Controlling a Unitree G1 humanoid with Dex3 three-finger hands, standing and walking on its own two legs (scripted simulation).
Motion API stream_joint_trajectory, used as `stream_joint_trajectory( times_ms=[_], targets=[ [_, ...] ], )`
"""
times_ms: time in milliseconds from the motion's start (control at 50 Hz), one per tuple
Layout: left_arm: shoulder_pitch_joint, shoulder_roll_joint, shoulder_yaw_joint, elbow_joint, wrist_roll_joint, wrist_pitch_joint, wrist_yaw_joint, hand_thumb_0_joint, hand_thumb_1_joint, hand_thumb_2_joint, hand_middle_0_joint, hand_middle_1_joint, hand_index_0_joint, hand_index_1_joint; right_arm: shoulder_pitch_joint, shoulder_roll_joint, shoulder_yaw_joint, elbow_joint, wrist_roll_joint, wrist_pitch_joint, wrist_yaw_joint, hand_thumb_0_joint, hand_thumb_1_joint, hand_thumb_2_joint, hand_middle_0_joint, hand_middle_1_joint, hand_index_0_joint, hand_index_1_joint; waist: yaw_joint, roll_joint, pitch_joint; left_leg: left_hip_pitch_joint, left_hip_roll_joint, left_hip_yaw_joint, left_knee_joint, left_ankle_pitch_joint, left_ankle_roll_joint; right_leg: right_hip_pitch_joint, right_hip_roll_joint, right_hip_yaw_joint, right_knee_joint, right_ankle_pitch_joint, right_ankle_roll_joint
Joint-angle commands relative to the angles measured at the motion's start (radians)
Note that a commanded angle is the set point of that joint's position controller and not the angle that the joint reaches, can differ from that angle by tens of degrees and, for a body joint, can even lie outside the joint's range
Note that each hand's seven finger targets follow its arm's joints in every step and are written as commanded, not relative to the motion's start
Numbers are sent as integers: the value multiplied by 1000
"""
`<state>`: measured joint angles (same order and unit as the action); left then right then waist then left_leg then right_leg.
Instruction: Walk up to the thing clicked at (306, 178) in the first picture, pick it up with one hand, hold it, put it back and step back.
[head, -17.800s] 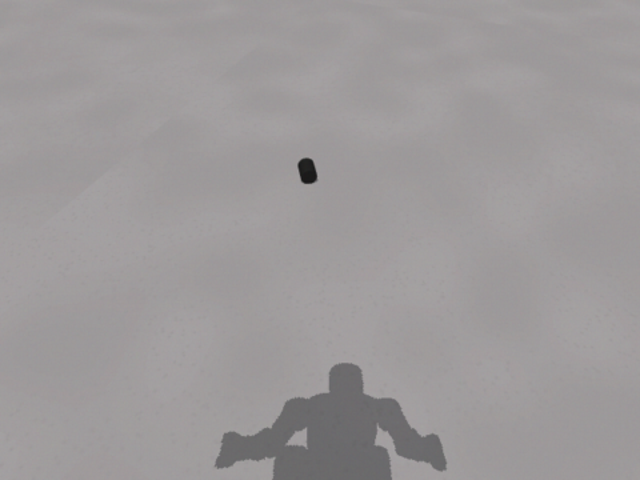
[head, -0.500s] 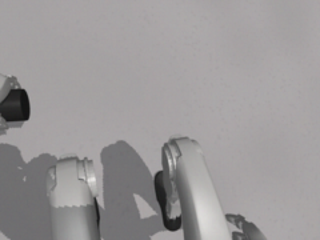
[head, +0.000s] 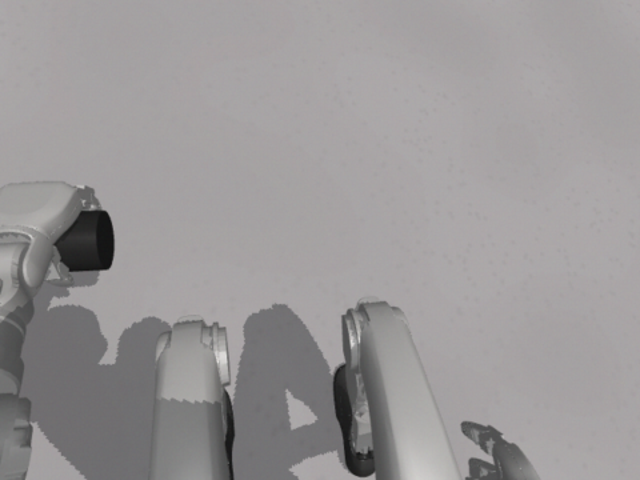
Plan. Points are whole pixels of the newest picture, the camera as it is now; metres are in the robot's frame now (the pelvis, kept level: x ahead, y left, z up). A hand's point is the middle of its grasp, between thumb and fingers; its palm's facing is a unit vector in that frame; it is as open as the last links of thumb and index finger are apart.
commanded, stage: lift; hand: left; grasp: from above
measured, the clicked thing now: (64, 241) +0.43 +0.30 -0.14
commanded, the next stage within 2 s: hold in 1.14 s
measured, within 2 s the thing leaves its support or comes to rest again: neither
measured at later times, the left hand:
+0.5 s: hand out of the picture +0.35 +0.26 +0.10, palm faces -0.46 -0.08 -0.88, open 10.5 cm
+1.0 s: hand out of the picture +0.35 +0.23 +0.21, palm faces -0.46 -0.08 -0.88, open 10.5 cm
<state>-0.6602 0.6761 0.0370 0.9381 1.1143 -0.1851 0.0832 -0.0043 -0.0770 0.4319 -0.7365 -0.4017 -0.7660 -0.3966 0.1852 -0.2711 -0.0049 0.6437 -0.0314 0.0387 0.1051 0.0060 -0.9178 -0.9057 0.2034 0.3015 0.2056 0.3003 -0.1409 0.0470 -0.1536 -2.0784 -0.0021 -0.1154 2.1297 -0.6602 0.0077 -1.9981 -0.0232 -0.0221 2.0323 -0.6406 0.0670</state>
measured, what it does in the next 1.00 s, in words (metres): rises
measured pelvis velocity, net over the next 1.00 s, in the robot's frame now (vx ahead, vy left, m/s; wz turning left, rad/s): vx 0.05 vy -0.01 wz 0.06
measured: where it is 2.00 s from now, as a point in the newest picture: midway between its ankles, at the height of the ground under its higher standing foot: (289, 452)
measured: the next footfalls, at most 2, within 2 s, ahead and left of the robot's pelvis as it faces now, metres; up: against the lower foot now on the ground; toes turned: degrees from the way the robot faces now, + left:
none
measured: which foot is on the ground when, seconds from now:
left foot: down 0.00-1.00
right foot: down 0.00-1.00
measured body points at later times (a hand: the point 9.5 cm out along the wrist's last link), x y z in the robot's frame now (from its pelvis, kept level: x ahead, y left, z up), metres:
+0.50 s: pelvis +0.02 +0.00 +0.18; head +0.13 +0.02 +0.61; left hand +0.37 +0.26 +0.15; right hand +0.15 -0.26 +0.06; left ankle +0.08 +0.12 -0.39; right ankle +0.11 -0.15 -0.39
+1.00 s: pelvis +0.05 -0.01 +0.29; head +0.11 -0.01 +0.74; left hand +0.37 +0.24 +0.26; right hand +0.15 -0.28 +0.17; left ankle +0.08 +0.12 -0.39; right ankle +0.10 -0.15 -0.39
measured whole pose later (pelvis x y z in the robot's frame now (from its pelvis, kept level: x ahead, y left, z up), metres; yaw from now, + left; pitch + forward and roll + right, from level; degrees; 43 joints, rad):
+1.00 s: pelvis +0.05 -0.01 +0.29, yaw +3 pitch +11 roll -1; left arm -0.33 0.41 -0.17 0.86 1.03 -0.04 0.14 -0.01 -0.08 0.46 -0.73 -0.38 -0.76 -0.38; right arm 0.26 -0.25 -0.03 0.74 0.03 0.01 -0.04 0.01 -0.91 -0.90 0.20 0.30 0.20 0.30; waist -0.06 0.03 -0.09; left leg -0.77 0.05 -0.01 0.99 -0.42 -0.01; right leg -0.76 -0.02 0.01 0.95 -0.39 0.04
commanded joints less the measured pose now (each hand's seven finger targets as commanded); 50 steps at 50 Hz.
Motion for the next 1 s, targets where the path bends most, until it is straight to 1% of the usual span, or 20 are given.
stream_joint_trajectory(
  times_ms=[0, 20, 80, 140, 180, 220, 260, 320, 340, 380, 400, 460, 480, 540, 560, 580, 740, 760, 820, 980],
  targets=[
    [-308, 274, 74, -333, -53, 16, 31, 0, 785, 809, -1162, -595, -1153, -607, 144, -225, -102, -54, 12, -6, -35, 0, -907, -904, 200, 300, 200, 300, 13, 259, -691, 689, 1, 9, -420, 118, 9, 340, 30, -82, -255, 159, -94],
    [-285, 289, 87, -350, -56, 22, 32, 0, 800, 809, -1170, -595, -1161, -605, 143, -225, -106, -56, 14, -4, -40, 0, -905, -904, 200, 300, 200, 300, 23, 244, -725, 725, 0, 18, -425, 148, 11, 374, 31, -76, -280, 175, -93],
    [-239, 236, 53, -408, -73, 37, 16, 0, 818, 824, -1175, -613, -1168, -622, 129, -207, -101, -58, 18, 0, -54, 0, -906, -904, 200, 300, 200, 300, 19, 229, -703, 779, 2, 29, -469, 199, 12, 445, 33, -67, -343, 207, -90],
    [-218, 231, 53, -471, -90, 51, 13, 0, 805, 820, -1162, -603, -1154, -612, 109, -199, -101, -62, 26, 2, -70, 0, -902, -901, 200, 300, 200, 300, 33, 227, -705, 862, 10, 27, -541, 191, 10, 512, 34, -62, -402, 203, -88],
    [-201, 228, 52, -496, -96, 65, 14, 0, 812, 828, -1169, -600, -1160, -611, 94, -193, -99, -66, 31, 6, -83, 0, -899, -900, 200, 300, 200, 300, 33, 214, -672, 886, 12, 40, -594, 161, 10, 576, 35, -56, -468, 188, -85],
    [-124, 173, 27, -451, -110, 82, 11, 0, 831, 813, -1180, -581, -1172, -591, 76, -182, -92, -57, 37, 5, -92, 0, -896, -898, 201, 300, 200, 300, 33, 185, -592, 907, 17, 25, -660, 125, 7, 608, 37, -58, -507, 167, -82],
    [-91, 173, 27, -474, -112, 94, 7, 0, 825, 795, -1171, -567, -1163, -576, 60, -179, -91, -54, 44, 3, -104, 0, -893, -897, 201, 300, 200, 300, 52, 188, -590, 973, 22, 20, -716, 124, 3, 649, 39, -54, -550, 163, -82],
    [-41, 129, -6, -480, -113, 108, 3, 0, 839, 799, -1194, -556, -1180, -571, 40, -161, -82, -55, 52, 1, -118, 0, -899, -900, 200, 300, 200, 300, 49, 141, -540, 1006, 18, 42, -773, 131, 6, 755, 45, -43, -637, 169, -83],
    [-28, 140, 13, -475, -123, 109, 4, 0, 830, 793, -1199, -517, -1179, -540, 38, -158, -82, -49, 53, -1, -124, 0, -896, -899, 200, 300, 200, 300, 55, 123, -516, 1014, 19, 53, -787, 143, 7, 785, 43, -35, -669, 174, -82],
    [-5, 98, -22, -471, -122, 110, 2, 0, 826, 767, -1188, -528, -1175, -544, 37, -142, -76, -48, 56, -8, -134, 0, -900, -900, 200, 300, 200, 300, 45, 100, -470, 1039, 17, 63, -823, 159, 8, 842, 46, -26, -725, 181, -82],
    [-22, 124, -7, -484, -119, 107, 3, 0, 819, 784, -1186, -523, -1169, -543, 38, -147, -78, -44, 59, -11, -140, 0, -898, -900, 200, 300, 200, 300, 56, 88, -480, 1074, 19, 59, -853, 158, 8, 875, 47, -23, -753, 178, -83],
    [-18, 68, -46, -440, -122, 101, 11, 0, 808, 781, -1187, -512, -1167, -535, 38, -133, -70, -32, 60, -26, -153, 0, -900, -901, 200, 300, 200, 300, 49, 76, -390, 1105, 19, 58, -926, 133, 6, 928, 49, -10, -831, 156, -82],
    [2, 76, -35, -421, -119, 99, 16, 0, 797, 763, -1174, -503, -1156, -523, 38, -139, -74, -29, 60, -32, -156, 0, -898, -900, 200, 300, 200, 300, 59, 62, -386, 1133, 21, 52, -953, 123, 5, 950, 50, -8, -855, 147, -81],
    [0, 32, -71, -399, -109, 92, 25, 0, 773, 739, -1151, -511, -1137, -527, 46, -130, -73, -19, 60, -44, -160, 0, -900, -901, 200, 300, 200, 300, 59, 61, -368, 1194, 20, 59, -1004, 171, 0, 1018, 51, 2, -917, 180, -84],
    [6, 48, -54, -384, -111, 92, 33, 0, 764, 744, -1144, -504, -1128, -522, 46, -132, -77, -18, 61, -49, -161, 0, -898, -900, 200, 300, 200, 300, 70, 62, -367, 1223, 20, 58, -1030, 170, -2, 1040, 51, 3, -939, 179, -82],
    [51, 12, -73, -339, -110, 98, 40, 0, 773, 744, -1153, -514, -1137, -532, 47, -126, -74, -15, 62, -51, -160, 0, -900, -901, 200, 300, 200, 300, 65, 42, -334, 1228, 18, 67, -1040, 197, -1, 1059, 50, 6, -963, 198, -83],
    [-32, 5, -88, -292, -87, 123, 99, 0, 768, 811, -1169, -511, -1141, -542, 72, -131, -76, 2, 58, -65, -157, 0, -897, -901, 200, 300, 200, 300, 72, 35, -290, 1379, 6, 97, -1189, 236, -2, 1218, 51, 10, -1124, 240, -77],
    [-33, -29, -114, -283, -90, 126, 98, 0, 770, 813, -1171, -522, -1145, -551, 73, -124, -74, 4, 56, -67, -156, 0, -901, -902, 200, 300, 200, 300, 63, 40, -282, 1396, 5, 100, -1200, 260, -3, 1229, 51, 10, -1139, 262, -75],
    [-22, 0, -95, -284, -87, 136, 103, 0, 749, 824, -1166, -509, -1133, -545, 77, -131, -78, 1, 58, -67, -154, 0, -900, -901, 200, 300, 200, 300, 80, 41, -286, 1457, 1, 106, -1245, 303, -6, 1290, 50, 11, -1184, 299, -75],
    [8, -47, -126, -265, -94, 153, 99, 0, 722, 849, -1149, -518, -1113, -557, 73, -123, -77, -8, 62, -62, -149, 0, -897, -899, 200, 300, 200, 300, 87, 6, -228, 1559, -4, 116, -1351, 358, -6, 1403, 46, 18, -1297, 348, -71]
  ],
)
